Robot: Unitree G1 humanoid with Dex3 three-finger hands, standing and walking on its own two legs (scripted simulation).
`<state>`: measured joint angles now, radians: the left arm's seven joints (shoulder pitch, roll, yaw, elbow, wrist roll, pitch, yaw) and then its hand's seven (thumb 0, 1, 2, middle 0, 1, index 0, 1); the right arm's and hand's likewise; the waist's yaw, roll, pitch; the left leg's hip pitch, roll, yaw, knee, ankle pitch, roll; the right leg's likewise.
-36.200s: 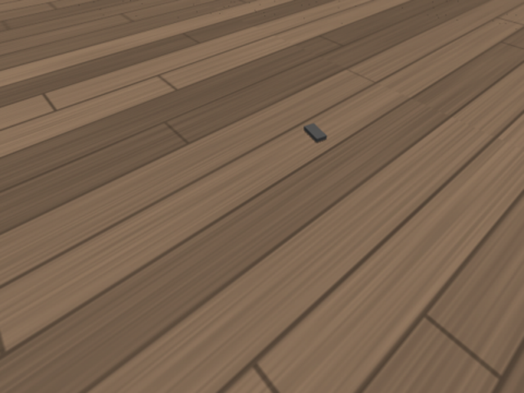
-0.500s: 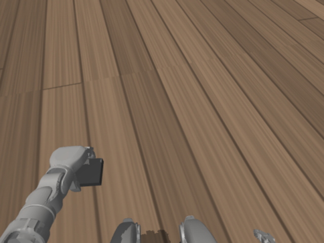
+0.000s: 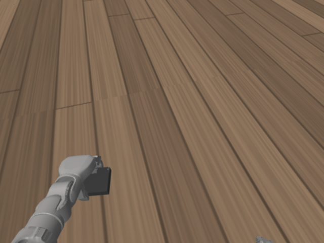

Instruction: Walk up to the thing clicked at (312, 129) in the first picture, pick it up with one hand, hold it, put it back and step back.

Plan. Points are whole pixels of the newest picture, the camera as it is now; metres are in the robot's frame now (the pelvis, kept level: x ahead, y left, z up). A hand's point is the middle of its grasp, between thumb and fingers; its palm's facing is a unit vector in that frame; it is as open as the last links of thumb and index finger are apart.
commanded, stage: hold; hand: left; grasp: from above
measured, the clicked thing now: (84, 182) +0.33 +0.23 -0.10
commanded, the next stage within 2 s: crouch in 1.86 s
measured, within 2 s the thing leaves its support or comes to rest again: neither
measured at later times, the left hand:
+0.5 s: hand (79, 180) +0.30 +0.22 -0.03, palm faces -0.46 -0.02 -0.89, open 10.2 cm
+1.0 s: hand (78, 184) +0.28 +0.21 -0.01, palm faces -0.45 -0.03 -0.89, open 10.2 cm
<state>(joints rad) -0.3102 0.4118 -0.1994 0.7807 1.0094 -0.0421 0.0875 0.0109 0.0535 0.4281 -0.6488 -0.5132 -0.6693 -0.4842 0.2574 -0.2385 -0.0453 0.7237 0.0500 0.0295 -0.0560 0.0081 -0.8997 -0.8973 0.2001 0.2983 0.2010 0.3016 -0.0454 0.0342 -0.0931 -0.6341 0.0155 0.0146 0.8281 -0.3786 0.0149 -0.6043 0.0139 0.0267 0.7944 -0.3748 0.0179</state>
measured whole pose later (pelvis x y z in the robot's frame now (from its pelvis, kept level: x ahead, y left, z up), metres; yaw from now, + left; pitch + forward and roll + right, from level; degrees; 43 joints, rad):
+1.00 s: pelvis -0.01 -0.01 +0.03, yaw +0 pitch +3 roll +0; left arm -0.21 0.43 -0.22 0.60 0.99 -0.07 -0.03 0.01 0.05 0.44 -0.62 -0.57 -0.64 -0.54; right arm 0.19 -0.25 -0.03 0.69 0.07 0.06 -0.08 0.01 -0.90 -0.90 0.20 0.30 0.20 0.30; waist 0.00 0.05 -0.03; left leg -0.37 0.01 0.03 0.59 -0.27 0.01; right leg -0.36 0.01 0.04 0.59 -0.28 0.01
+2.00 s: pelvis +0.00 -0.01 +0.03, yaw -1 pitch +1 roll +0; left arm -0.22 0.43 -0.23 0.59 0.99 -0.07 -0.04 0.01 0.04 0.43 -0.64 -0.54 -0.67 -0.50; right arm 0.18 -0.25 -0.03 0.68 0.08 0.10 -0.08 0.01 -0.90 -0.90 0.20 0.30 0.20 0.30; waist 0.01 0.05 -0.02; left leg -0.29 0.01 0.03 0.50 -0.24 0.01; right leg -0.28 0.00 0.05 0.51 -0.25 0.01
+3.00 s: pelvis -0.07 +0.00 -0.26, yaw -2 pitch +38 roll -4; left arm -0.86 0.53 -0.04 1.29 1.22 -0.15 0.32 0.01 0.02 0.40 -0.71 -0.46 -0.73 -0.42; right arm 0.23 -0.22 -0.02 0.73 -0.07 -0.01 0.02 0.01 -0.90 -0.90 0.20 0.30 0.20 0.30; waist -0.19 0.05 -0.20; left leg -1.94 0.01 -0.05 1.91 -0.63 0.02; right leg -1.88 0.02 -0.03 1.88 -0.65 0.02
